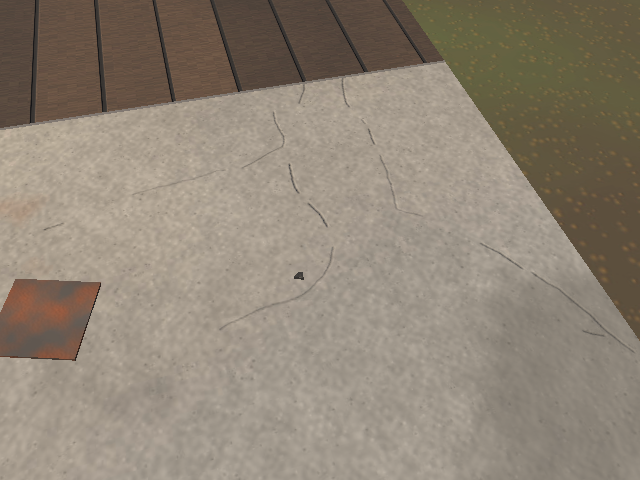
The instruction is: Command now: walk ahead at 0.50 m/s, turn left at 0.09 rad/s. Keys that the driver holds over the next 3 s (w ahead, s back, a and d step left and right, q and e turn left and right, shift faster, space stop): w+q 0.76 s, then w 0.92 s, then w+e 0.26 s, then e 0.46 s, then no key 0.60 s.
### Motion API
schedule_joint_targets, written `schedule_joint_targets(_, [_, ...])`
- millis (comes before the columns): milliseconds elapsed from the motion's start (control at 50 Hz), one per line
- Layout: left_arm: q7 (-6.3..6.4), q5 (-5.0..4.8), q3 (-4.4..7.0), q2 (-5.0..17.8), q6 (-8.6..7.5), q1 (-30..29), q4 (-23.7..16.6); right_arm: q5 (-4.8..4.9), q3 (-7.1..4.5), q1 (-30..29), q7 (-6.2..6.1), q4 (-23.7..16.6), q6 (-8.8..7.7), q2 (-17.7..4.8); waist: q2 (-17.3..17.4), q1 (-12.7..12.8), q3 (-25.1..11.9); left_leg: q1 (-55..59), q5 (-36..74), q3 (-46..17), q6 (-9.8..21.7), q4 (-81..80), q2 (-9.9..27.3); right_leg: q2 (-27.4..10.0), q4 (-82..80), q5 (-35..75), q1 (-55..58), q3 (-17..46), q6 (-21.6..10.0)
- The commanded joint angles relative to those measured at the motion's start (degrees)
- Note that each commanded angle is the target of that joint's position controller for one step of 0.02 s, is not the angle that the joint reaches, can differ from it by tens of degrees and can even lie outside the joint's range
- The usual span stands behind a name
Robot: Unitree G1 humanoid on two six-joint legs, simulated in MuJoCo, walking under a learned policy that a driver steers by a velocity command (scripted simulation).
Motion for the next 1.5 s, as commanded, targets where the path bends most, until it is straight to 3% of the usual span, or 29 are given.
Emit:
schedule_joint_targets(20, [0.20, -0.05, 0.44, 3.44, -1.15, -7.52, -5.55, -0.38, -1.42, 4.32, -0.71, -0.44, -0.17, -8.20, 5.84, -0.36, 4.14, 0.68, 28.67, -8.49, 6.90, -0.05, 17.24, 1.83, -3.76, -1.21, -1.41, -1.05, -1.02])
schedule_joint_targets(80, [0.67, -0.20, 1.09, 5.00, -2.25, -2.54, -4.96, -0.80, -1.90, 1.34, -1.15, -0.84, 0.19, -9.88, 6.41, 3.04, 1.86, 2.16, 41.93, -9.34, 5.69, 7.67, 17.74, 4.54, -7.84, -7.93, 7.20, -1.07, -2.91])
schedule_joint_targets(120, [1.84, 0.76, 2.62, 8.14, -3.53, 14.20, 0.15, -0.15, -1.76, -0.72, -0.78, -1.56, 0.22, -9.56, 3.60, 9.93, -7.54, -5.89, 40.47, -6.86, 3.66, 26.54, 13.37, 4.19, -12.93, -5.36, 30.62, 0.08, -5.46])
schedule_joint_targets(140, [2.74, 2.47, 4.09, 14.05, -3.95, 22.92, 0.84, 1.45, -0.69, 0.85, -0.37, -4.05, 0.04, -5.56, -4.16, 11.40, -16.39, -20.99, 18.40, -3.97, 1.72, 45.10, 8.10, -11.49, -14.48, -11.66, 47.71, 17.88, -9.06])
schedule_joint_targets(160, [2.20, 1.86, 4.91, 16.93, -3.11, 22.48, 0.80, 2.36, -0.61, 6.78, -0.61, -3.78, 0.51, -3.09, -12.86, 8.43, -21.61, -34.98, -17.75, -4.14, 0.96, 59.16, 0.55, -21.99, -21.01, -12.14, 54.66, 38.04, -14.00])
schedule_joint_targets(180, [1.97, 0.48, 3.88, 11.81, -2.47, 16.80, -0.34, 0.78, -2.15, 1.69, -0.97, -3.40, 1.30, -8.62, -2.48, 7.06, -13.93, -37.93, -13.04, -8.67, 1.85, 62.24, 5.06, -18.40, -22.25, -18.28, 46.77, 33.09, -11.68])
schedule_joint_targets(200, [1.85, 0.01, 2.80, 7.90, -2.63, 11.44, -1.21, 0.54, -2.24, -1.74, -0.51, -4.29, 1.23, -7.60, -0.62, 5.47, -6.20, -38.04, -7.61, -8.64, 1.75, 60.50, 7.14, -16.02, -24.69, -17.59, 37.84, 24.65, -9.92])
schedule_joint_targets(260, [2.33, -0.34, 1.71, 4.00, -3.61, 9.20, -0.31, -0.86, -2.27, -2.45, 0.70, -4.43, 2.98, -4.66, -2.67, 2.09, -0.61, -33.56, -2.12, -7.57, 0.40, 56.38, 10.31, -10.40, -28.92, -8.61, 26.63, 10.03, -5.97])
schedule_joint_targets(360, [2.53, -0.64, 2.14, 5.27, -5.33, 14.17, 1.61, -0.99, -2.37, -9.62, 2.01, -7.70, 4.82, -3.61, -1.73, 1.66, 0.98, -40.64, 5.82, -5.89, -1.12, 53.52, 11.57, -9.53, -30.87, 0.69, 27.75, 0.54, -6.31])
schedule_joint_targets(540, [3.29, -0.34, 2.45, 7.26, -4.59, 20.43, 3.87, -1.32, -1.08, -25.98, 3.63, -14.81, 4.47, -3.55, -1.48, 4.84, 4.06, -39.27, 12.36, 1.78, 0.77, 29.11, 9.05, -10.11, -28.48, 14.30, 36.46, -10.20, -5.79])
schedule_joint_targets(600, [3.78, -0.09, 2.91, 8.96, -3.46, 20.24, 3.98, -1.53, -1.69, -24.17, 3.34, -15.03, 4.50, -4.93, -3.02, 3.15, 1.89, -34.09, 4.60, 4.47, 3.86, 26.76, 5.10, -10.87, -20.10, 34.86, 41.33, -12.90, -5.01])
schedule_joint_targets(660, [3.43, -0.20, 3.56, 11.16, -1.70, 18.82, 2.94, -1.85, -3.79, -7.79, 2.07, -10.47, 3.60, -8.32, -1.54, -3.92, -7.60, -13.96, 0.85, 4.20, 8.33, 19.84, -0.52, -10.16, 7.21, 37.72, 37.07, -14.45, -3.54])
schedule_joint_targets(680, [3.18, -0.22, 3.01, 9.10, -1.70, 18.80, 1.02, -2.52, -5.62, -0.78, 1.19, -9.00, 3.29, -13.91, 4.61, -6.46, -13.19, -0.14, -4.91, -10.32, 11.58, 17.06, 9.78, -8.09, 24.86, 15.71, 23.99, -14.33, -1.55])
schedule_joint_targets(700, [1.92, -1.03, 2.53, 4.74, -2.34, 18.30, -3.78, -1.28, -6.86, -4.23, 0.94, -10.70, 4.01, -19.54, 17.98, -1.84, -16.41, 14.08, -4.76, -43.80, 20.63, 8.57, 23.98, 6.42, 45.77, -30.23, -1.83, -8.18, 2.38])
schedule_joint_targets(720, [1.67, -0.39, 2.93, 8.76, -3.14, 10.61, -5.48, -0.40, -6.57, -3.29, 0.61, -10.94, 4.80, -18.76, 6.24, -4.10, -13.74, 12.04, -0.20, -42.62, 19.39, 5.00, 23.96, 4.08, 46.34, -26.60, -8.53, 2.59, 1.74])
schedule_joint_targets(760, [1.67, -1.22, 2.41, 7.10, -4.28, 10.54, -5.09, 0.07, -5.06, -8.57, -0.03, -10.45, 4.28, -12.94, 0.12, 0.80, -2.93, -2.01, 12.82, -29.04, 15.17, 4.44, 20.32, -0.78, 36.62, -17.93, -5.74, 3.55, 1.08])
schedule_joint_targets(800, [1.66, 0.81, 2.25, 6.26, -2.29, 13.53, -3.80, 0.50, -3.78, -11.96, -0.42, -10.96, 2.97, -9.50, 0.59, 4.38, -2.62, -9.11, 20.75, -20.78, 12.17, 3.46, 15.53, -2.47, 30.27, -16.65, 1.82, 3.93, 1.92])
schedule_joint_targets(840, [1.11, 1.35, 2.12, 5.46, -0.52, 14.08, -3.72, 0.87, -3.40, -10.10, -0.23, -10.18, 1.53, -9.42, 1.75, 5.03, -2.94, -10.94, 25.67, -17.83, 11.68, 2.36, 13.72, -2.25, 27.02, -15.83, 3.57, 2.82, 2.79])
schedule_joint_targets(1100, [-0.12, 0.08, 0.86, 5.05, -0.36, -8.06, -11.03, -0.12, -2.10, 3.28, -0.81, -5.38, 0.72, -10.08, 5.62, -2.19, 2.87, 2.80, 34.10, -13.72, 6.05, 0.75, 13.60, 1.57, -0.48, 0.72, -5.81, -1.45, 0.67])
schedule_joint_targets(1160, [-0.03, -0.13, 0.85, 5.69, -1.07, -6.67, -11.49, -0.57, -2.02, 2.10, -1.39, -4.72, 0.61, -11.22, 6.36, 0.04, 2.91, 4.67, 44.78, -12.82, 5.75, 3.92, 15.20, 4.06, -5.41, -3.80, 0.08, -2.08, -2.25])
schedule_joint_targets(1200, [0.96, -0.34, 1.73, 7.60, -1.48, 2.81, -8.61, -0.92, -2.21, -0.01, -1.55, -4.65, 0.38, -12.53, 7.47, 4.50, -1.71, 4.41, 60.24, -11.66, 4.40, 13.46, 14.90, 7.81, -7.11, -8.68, 12.24, -2.89, -4.56])
schedule_joint_targets(1220, [1.63, -0.18, 2.39, 8.71, -1.95, 11.85, -5.76, -0.78, -2.23, -1.08, -1.37, -4.62, 0.45, -12.82, 6.22, 8.75, -6.32, 2.11, 59.41, -10.25, 3.62, 23.76, 13.33, 8.34, -10.98, -6.57, 22.78, -2.79, -5.97])
schedule_joint_targets(1240, [2.46, 1.05, 3.32, 11.60, -2.36, 21.67, -3.50, -0.22, -1.70, -1.44, -1.13, -5.69, 0.19, -11.47, 2.85, 12.57, -12.55, -8.01, 44.08, -8.91, 2.99, 38.33, 10.99, 0.15, -11.99, -9.24, 37.83, 5.69, -8.54])
schedule_joint_targets(1260, [2.40, 2.22, 5.20, 18.52, -2.27, 25.95, -2.86, 2.10, -0.69, 5.87, -0.47, -6.60, 0.19, -5.67, -10.90, 9.46, -20.06, -28.65, 3.75, -4.73, -0.16, 62.70, -0.41, -17.17, -15.18, -12.52, 54.05, 34.60, -17.66])
schedule_joint_targets(1280, [1.48, -0.01, 4.33, 14.31, -1.59, 21.28, -2.66, 0.12, -1.68, 3.44, -0.61, -6.04, 0.19, -10.49, -4.48, 8.14, -17.48, -35.46, -13.38, -11.08, 1.23, 67.83, -0.95, -17.26, -21.97, -14.24, 49.76, 43.65, -17.62])
schedule_joint_targets(1300, [1.26, -0.92, 3.49, 11.25, -1.52, 14.29, -3.77, -0.28, -1.88, -0.91, -0.44, -7.30, 0.29, -10.42, -1.59, 5.36, -7.34, -37.89, -8.70, -11.30, 1.40, 67.08, 3.00, -15.61, -23.01, -17.81, 40.00, 33.56, -16.23])
schedule_joint_targets(1340, [1.07, -0.54, 2.01, 6.26, -2.17, 10.26, -3.48, -0.59, -1.49, -4.49, 0.26, -8.12, 0.59, -8.70, 0.93, 3.28, -0.42, -35.56, -4.20, -9.91, 1.12, 60.58, 6.94, -10.32, -27.09, -12.29, 28.46, 21.90, -12.95])
schedule_joint_targets(1400, [1.24, -0.74, 1.57, 5.82, -3.48, 12.64, -0.82, -1.58, -0.90, -3.07, 1.31, -7.79, 2.29, -6.56, -1.31, 1.03, -0.14, -31.62, -1.92, -7.71, -0.81, 55.70, 8.69, -6.74, -29.93, -3.33, 23.19, 14.02, -11.50])
schedule_joint_targets(1500, [1.03, -1.18, 1.91, 7.50, -4.05, 17.23, 1.68, -1.33, -0.33, -14.83, 1.83, -11.84, 2.75, -6.20, -0.65, 2.74, 2.53, -39.69, 7.45, -4.24, -3.80, 42.52, 11.65, -4.42, -33.21, 1.46, 25.90, 7.99, -11.33])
